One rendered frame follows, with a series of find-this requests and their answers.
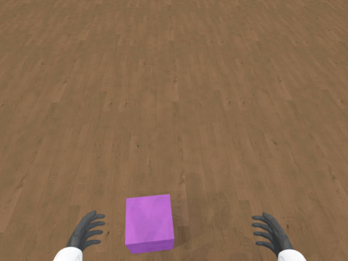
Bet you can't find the right robot hand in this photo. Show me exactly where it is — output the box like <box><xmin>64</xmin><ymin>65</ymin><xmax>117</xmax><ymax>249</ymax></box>
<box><xmin>252</xmin><ymin>212</ymin><xmax>294</xmax><ymax>258</ymax></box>

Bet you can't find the robot left forearm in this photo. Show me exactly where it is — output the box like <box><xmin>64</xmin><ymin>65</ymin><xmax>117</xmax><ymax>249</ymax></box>
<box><xmin>53</xmin><ymin>247</ymin><xmax>83</xmax><ymax>261</ymax></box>

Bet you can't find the carton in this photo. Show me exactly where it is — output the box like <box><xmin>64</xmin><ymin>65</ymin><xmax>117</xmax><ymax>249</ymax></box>
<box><xmin>125</xmin><ymin>194</ymin><xmax>175</xmax><ymax>254</ymax></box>

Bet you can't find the left robot hand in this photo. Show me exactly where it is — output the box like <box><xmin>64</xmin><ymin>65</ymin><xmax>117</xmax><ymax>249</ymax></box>
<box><xmin>65</xmin><ymin>210</ymin><xmax>105</xmax><ymax>252</ymax></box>

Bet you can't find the robot right forearm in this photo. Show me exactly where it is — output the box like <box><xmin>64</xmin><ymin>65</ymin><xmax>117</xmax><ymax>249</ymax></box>
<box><xmin>278</xmin><ymin>250</ymin><xmax>306</xmax><ymax>261</ymax></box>

